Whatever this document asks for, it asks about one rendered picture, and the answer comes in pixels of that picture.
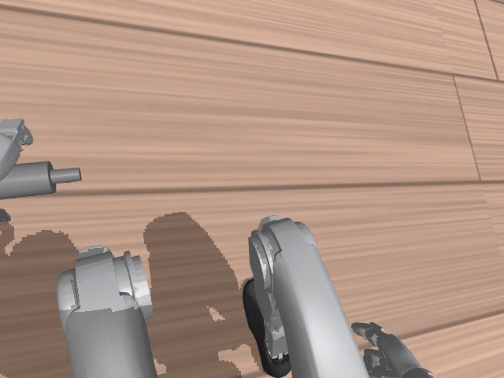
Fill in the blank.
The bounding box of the bottle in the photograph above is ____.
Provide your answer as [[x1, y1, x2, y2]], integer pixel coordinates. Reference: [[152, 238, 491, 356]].
[[0, 161, 82, 200]]

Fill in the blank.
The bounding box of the left robot hand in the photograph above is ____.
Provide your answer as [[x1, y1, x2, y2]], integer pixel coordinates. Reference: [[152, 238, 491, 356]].
[[0, 119, 33, 222]]

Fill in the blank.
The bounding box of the right robot foot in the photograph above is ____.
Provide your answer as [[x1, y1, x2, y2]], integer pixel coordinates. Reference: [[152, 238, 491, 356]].
[[243, 279, 291, 378]]

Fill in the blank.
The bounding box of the right robot hand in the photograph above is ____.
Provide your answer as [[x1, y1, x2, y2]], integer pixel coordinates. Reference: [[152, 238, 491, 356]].
[[351, 322, 422, 378]]

